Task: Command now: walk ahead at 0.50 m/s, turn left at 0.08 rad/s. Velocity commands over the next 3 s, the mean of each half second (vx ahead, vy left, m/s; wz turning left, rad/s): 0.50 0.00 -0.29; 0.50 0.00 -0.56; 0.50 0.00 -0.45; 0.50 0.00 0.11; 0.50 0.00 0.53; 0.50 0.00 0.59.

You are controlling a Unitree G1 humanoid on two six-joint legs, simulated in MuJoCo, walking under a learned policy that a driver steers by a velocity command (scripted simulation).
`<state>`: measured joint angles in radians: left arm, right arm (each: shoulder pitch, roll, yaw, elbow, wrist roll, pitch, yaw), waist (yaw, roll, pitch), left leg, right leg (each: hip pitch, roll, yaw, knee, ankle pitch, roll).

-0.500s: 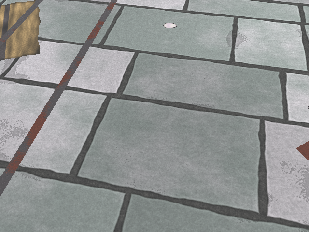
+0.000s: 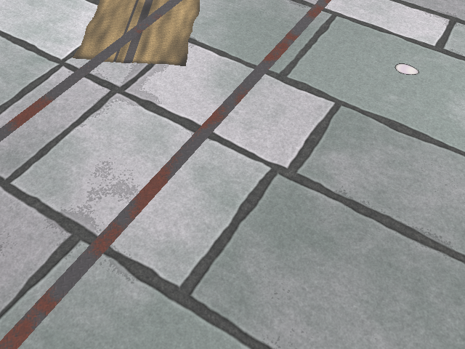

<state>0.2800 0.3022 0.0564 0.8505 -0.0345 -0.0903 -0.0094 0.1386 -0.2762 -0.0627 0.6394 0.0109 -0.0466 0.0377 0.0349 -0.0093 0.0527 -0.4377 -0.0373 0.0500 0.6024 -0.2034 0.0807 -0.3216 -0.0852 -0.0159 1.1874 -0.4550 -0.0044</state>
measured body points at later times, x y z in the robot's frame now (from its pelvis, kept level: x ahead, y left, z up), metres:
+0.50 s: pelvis +0.28 -0.06 -0.01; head +0.32 -0.07 +0.44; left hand +0.52 +0.14 -0.11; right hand +0.26 -0.35 -0.14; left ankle +0.09 +0.08 -0.68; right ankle +0.37 -0.16 -0.73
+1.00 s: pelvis +0.57 -0.11 +0.00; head +0.59 -0.11 +0.45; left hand +0.77 +0.11 -0.12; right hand +0.62 -0.43 -0.07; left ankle +0.70 -0.05 -0.72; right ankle +0.38 -0.15 -0.68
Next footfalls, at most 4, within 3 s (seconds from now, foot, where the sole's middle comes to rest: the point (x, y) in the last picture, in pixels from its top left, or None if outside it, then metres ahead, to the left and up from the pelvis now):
0.46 right None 0.41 -0.17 -0.76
0.94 left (268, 252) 0.73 -0.07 -0.76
1.46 right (391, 244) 0.78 -0.46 -0.76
1.98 left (380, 151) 1.17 -0.49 -0.76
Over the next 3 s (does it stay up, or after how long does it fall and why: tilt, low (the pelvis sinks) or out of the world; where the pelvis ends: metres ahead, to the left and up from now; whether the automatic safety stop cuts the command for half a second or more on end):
stays up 1.47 -0.68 -0.01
